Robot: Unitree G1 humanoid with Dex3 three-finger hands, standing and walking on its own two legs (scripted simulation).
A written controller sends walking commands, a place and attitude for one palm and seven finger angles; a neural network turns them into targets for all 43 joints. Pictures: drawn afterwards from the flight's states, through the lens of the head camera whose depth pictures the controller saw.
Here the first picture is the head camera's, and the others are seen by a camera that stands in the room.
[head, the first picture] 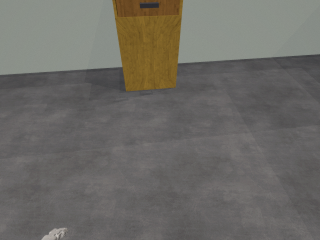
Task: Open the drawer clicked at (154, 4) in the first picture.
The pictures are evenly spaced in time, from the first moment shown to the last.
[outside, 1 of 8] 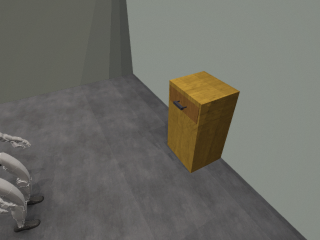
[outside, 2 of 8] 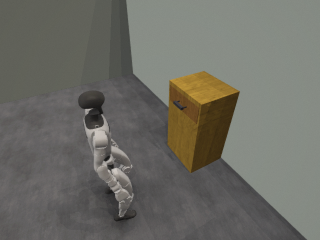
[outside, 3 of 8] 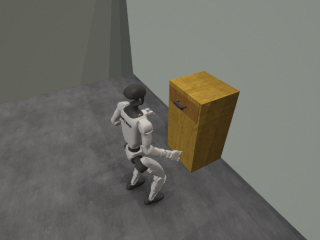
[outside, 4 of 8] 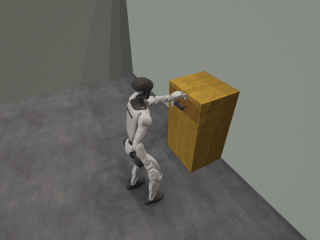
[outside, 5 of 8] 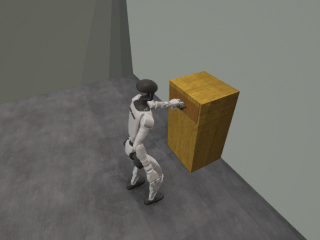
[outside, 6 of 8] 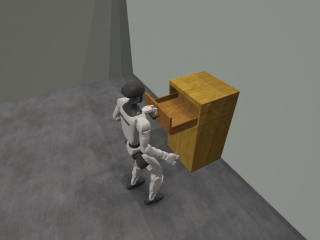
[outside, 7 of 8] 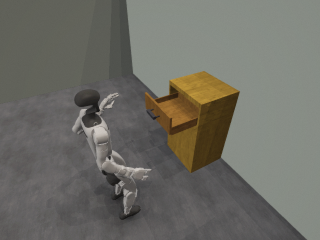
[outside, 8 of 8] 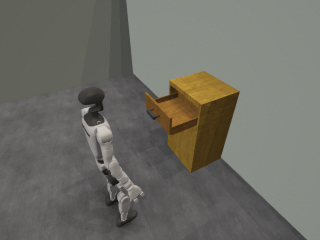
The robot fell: no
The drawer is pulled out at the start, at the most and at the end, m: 0.00 0.30 0.29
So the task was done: yes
